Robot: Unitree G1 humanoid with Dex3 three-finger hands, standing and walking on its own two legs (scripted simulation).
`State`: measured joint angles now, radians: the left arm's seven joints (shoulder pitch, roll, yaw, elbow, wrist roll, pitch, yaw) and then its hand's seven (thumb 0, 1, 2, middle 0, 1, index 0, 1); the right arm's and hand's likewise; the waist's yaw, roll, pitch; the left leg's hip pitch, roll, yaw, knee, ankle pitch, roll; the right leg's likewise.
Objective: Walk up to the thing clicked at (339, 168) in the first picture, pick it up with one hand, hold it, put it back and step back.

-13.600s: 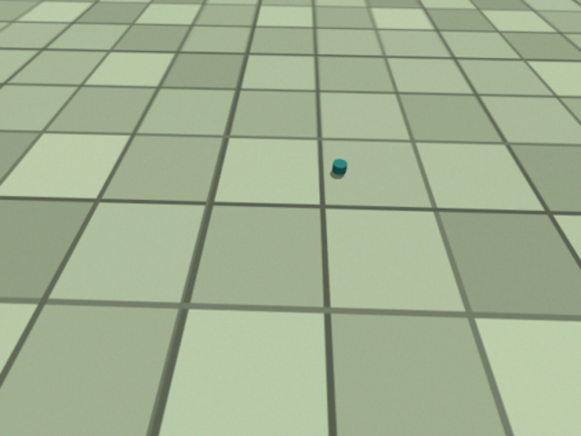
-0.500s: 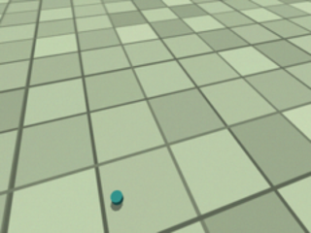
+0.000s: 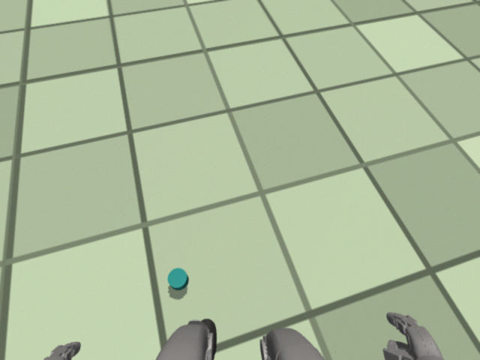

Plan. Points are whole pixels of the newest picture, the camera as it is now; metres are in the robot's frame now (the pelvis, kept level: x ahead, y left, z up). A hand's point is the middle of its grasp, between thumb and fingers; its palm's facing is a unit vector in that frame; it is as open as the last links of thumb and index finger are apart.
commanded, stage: walk up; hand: left
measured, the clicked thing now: (178, 279) +0.38 +0.23 -0.73
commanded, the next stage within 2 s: none
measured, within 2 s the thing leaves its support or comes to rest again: neither
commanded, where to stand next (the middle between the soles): -0.02 -0.02 m, yaw -1 degrees
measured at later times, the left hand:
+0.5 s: hand out of the picture +0.02 +0.26 -0.12, palm faces +0.06 -0.89 -0.44, open 7.4 cm
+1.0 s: hand out of the picture +0.00 +0.29 -0.13, palm faces +0.05 -0.90 -0.43, open 7.4 cm
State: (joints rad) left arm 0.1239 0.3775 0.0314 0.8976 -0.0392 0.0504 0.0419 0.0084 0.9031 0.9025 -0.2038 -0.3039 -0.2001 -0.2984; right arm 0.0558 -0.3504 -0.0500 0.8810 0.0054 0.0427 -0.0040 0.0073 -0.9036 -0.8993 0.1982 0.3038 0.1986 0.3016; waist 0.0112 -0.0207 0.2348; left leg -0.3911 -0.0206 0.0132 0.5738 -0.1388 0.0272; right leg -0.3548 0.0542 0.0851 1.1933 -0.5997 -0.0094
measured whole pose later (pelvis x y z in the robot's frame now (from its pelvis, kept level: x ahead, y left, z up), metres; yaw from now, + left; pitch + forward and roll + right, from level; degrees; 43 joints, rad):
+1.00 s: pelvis -0.06 +0.01 +0.00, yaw +5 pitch -2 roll +0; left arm 0.20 0.37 0.02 0.90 0.02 -0.04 0.02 0.01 0.90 0.90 -0.21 -0.30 -0.20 -0.30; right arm 0.14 -0.41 -0.05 0.89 0.00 0.04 0.02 0.01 -0.90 -0.90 0.20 0.30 0.20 0.30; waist 0.02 0.04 0.11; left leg -0.28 0.01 -0.04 0.73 -0.45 0.01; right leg -0.34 -0.05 -0.01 0.64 -0.27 0.02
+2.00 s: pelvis -0.12 -0.01 +0.00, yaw -2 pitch -3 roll +0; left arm 0.25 0.35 0.06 1.00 0.04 0.00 -0.01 0.01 0.90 0.90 -0.20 -0.30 -0.20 -0.30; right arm 0.19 -0.40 -0.04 0.96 -0.01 0.02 0.01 0.01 -0.90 -0.90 0.20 0.30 0.20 0.30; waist 0.02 0.05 0.08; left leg -0.40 -0.01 -0.08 0.79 -0.38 0.00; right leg -0.19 0.02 0.00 0.63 -0.39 -0.02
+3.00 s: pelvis -0.10 +0.02 +0.00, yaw +2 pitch -2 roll +0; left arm 0.22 0.41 0.06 1.00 0.02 0.03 -0.03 0.01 0.90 0.90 -0.20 -0.30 -0.20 -0.30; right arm 0.28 -0.38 -0.04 0.96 -0.02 -0.05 0.00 0.01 -0.90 -0.90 0.20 0.30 0.20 0.30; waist 0.00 -0.03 0.11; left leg -0.18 0.03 0.02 0.65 -0.43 -0.01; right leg -0.33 0.00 -0.01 0.70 -0.42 -0.04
